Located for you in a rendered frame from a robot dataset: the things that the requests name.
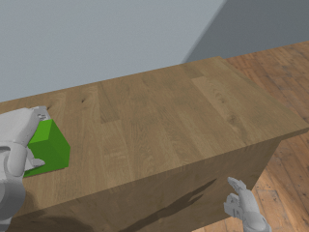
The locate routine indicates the robot right forearm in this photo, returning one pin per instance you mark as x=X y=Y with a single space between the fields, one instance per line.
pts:
x=254 y=222

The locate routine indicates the robot left hand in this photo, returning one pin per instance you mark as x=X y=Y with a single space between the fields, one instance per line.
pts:
x=18 y=126

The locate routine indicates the table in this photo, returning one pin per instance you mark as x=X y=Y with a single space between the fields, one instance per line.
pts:
x=152 y=151

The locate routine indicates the sponge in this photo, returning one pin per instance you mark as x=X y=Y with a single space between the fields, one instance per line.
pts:
x=48 y=144

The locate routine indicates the robot left forearm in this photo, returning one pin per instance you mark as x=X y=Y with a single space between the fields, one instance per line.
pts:
x=12 y=192

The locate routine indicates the robot right hand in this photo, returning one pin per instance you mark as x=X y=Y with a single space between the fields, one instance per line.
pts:
x=236 y=206

